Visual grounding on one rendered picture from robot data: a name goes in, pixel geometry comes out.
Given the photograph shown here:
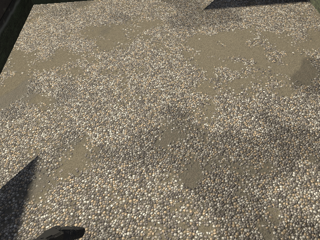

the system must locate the robot left hand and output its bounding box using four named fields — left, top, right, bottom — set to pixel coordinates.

left=33, top=225, right=85, bottom=240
